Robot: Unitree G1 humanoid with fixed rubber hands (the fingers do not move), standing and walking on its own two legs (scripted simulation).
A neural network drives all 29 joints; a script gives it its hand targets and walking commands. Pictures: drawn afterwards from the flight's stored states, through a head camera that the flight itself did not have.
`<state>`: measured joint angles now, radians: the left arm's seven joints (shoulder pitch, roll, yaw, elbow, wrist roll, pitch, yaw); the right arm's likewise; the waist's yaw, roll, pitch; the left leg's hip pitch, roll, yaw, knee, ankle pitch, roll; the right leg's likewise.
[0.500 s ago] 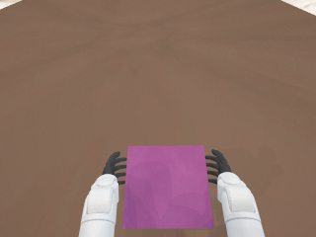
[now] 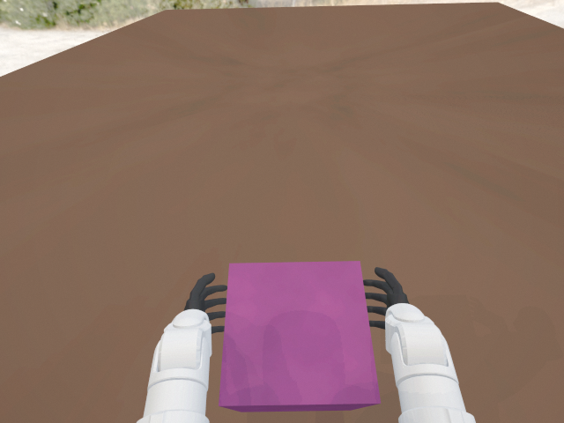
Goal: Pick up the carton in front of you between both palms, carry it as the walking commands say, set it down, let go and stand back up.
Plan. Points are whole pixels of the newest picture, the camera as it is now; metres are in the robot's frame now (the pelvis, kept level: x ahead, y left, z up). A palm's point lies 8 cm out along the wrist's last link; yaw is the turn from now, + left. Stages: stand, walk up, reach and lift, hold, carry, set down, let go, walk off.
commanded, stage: hold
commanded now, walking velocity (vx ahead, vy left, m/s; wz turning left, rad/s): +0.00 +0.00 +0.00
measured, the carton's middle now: (295, 343) +0.31 +0.00 -0.08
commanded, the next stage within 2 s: set down in 0.24 s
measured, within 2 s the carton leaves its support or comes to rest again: neither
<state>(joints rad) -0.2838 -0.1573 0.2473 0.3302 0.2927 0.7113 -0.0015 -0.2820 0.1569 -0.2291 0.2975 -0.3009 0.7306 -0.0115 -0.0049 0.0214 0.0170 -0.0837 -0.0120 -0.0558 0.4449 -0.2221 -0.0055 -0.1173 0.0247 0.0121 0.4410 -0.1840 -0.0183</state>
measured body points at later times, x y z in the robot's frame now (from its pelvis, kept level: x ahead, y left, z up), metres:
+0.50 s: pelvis +0.02 +0.00 +0.00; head +0.00 -0.01 +0.45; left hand +0.33 +0.15 +0.01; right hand +0.33 -0.15 +0.01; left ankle +0.03 +0.13 -0.74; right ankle +0.05 -0.11 -0.74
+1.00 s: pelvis -0.03 +0.02 -0.11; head +0.18 +0.01 +0.29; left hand +0.38 +0.14 -0.19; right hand +0.36 -0.16 -0.18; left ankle +0.03 +0.13 -0.74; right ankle +0.05 -0.11 -0.74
